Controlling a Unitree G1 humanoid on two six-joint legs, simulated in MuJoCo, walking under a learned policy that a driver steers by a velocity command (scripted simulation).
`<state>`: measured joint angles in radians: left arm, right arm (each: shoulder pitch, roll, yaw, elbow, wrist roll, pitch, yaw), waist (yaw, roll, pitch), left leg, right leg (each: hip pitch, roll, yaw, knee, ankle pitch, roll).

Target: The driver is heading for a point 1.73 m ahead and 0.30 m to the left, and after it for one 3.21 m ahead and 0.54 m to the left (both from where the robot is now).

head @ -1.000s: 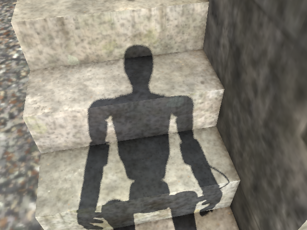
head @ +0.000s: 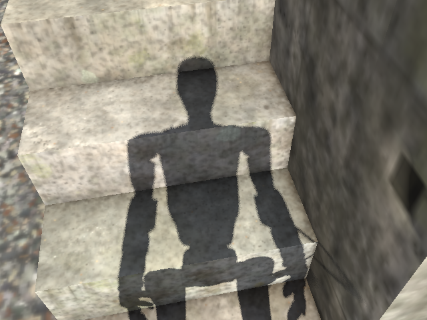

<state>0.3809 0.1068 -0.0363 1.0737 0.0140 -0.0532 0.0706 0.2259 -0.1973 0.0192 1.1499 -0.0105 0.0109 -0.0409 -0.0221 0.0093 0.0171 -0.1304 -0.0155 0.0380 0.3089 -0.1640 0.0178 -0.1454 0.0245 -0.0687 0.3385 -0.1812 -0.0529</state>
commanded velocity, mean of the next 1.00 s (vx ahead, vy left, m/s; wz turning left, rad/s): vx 0.07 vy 0.05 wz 0.00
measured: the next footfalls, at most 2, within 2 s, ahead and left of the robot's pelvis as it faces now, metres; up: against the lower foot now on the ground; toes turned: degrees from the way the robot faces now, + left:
right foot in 1.38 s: +0.04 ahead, -0.07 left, +0.00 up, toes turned -9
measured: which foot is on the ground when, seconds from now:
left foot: down 0.00-1.00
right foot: down 0.00-1.00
